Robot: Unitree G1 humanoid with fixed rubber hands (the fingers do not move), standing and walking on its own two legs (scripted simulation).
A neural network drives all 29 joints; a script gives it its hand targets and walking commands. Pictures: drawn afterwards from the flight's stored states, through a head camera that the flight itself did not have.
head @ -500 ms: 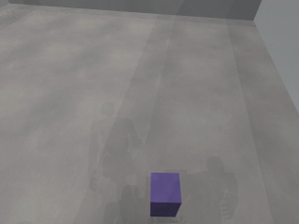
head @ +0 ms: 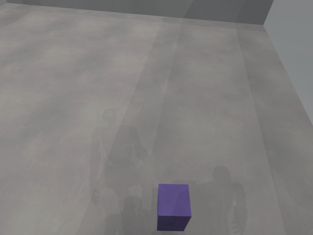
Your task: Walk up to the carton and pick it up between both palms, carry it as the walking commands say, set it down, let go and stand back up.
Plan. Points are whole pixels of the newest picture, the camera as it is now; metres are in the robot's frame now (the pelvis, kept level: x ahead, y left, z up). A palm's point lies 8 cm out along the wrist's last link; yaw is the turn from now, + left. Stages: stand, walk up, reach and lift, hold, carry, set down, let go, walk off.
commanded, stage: walk up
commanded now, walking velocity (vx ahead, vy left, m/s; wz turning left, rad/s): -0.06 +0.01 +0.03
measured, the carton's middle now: (171, 208) +0.38 -0.06 -0.61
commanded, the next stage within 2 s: stand in 0.04 s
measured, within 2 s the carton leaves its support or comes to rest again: neither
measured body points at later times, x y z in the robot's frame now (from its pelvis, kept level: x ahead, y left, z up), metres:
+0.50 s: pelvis -0.01 -0.01 +0.01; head +0.01 -0.01 +0.46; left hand -0.01 +0.21 -0.15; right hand +0.04 -0.24 -0.14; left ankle -0.02 +0.09 -0.72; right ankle -0.03 -0.13 -0.72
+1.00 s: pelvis +0.01 -0.01 +0.02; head +0.01 +0.00 +0.47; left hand +0.01 +0.23 -0.14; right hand +0.04 -0.23 -0.14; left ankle -0.02 +0.09 -0.72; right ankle -0.03 -0.13 -0.72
